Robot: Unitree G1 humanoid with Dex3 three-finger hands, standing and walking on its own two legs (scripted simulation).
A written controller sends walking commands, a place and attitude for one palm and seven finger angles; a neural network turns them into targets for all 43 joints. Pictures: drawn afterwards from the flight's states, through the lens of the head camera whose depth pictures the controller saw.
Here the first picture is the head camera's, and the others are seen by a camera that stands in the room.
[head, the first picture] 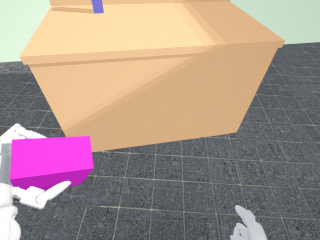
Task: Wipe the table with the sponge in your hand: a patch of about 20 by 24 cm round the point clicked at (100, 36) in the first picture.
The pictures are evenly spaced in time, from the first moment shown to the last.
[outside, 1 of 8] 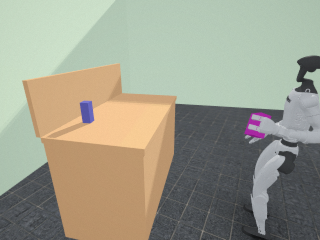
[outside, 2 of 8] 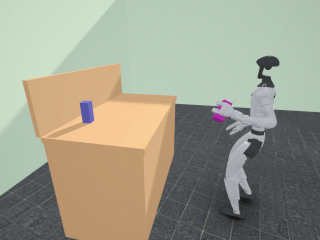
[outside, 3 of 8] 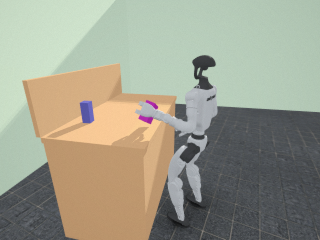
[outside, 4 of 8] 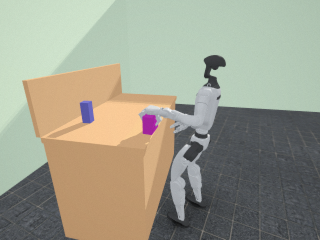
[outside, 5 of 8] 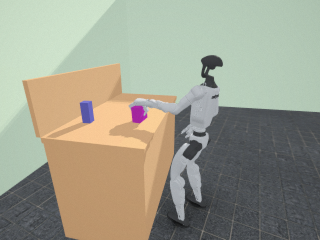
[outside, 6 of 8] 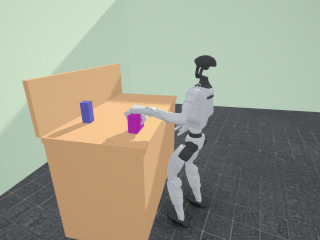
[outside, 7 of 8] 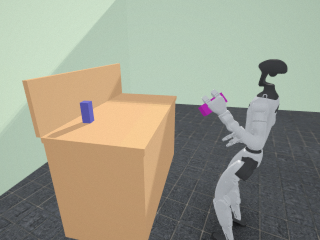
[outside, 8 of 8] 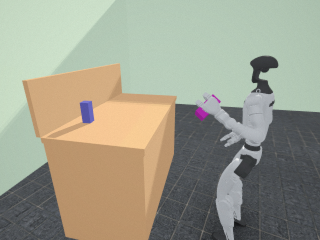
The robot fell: no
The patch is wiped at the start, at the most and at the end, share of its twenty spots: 0.00 1.00 1.00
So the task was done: yes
